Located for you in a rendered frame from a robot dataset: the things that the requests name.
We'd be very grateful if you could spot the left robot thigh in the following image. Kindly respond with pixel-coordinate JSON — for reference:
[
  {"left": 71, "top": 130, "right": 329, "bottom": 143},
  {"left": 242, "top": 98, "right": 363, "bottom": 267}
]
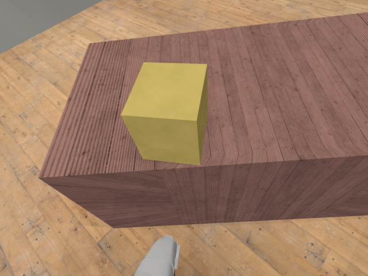
[{"left": 134, "top": 237, "right": 181, "bottom": 276}]

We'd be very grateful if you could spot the pedestal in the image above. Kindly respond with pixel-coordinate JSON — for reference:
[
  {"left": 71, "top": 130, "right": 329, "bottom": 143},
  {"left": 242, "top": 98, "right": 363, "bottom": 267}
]
[{"left": 38, "top": 13, "right": 368, "bottom": 228}]

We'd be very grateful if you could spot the carton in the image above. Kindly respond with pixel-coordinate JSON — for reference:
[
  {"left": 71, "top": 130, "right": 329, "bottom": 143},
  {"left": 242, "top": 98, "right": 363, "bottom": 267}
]
[{"left": 121, "top": 62, "right": 208, "bottom": 166}]

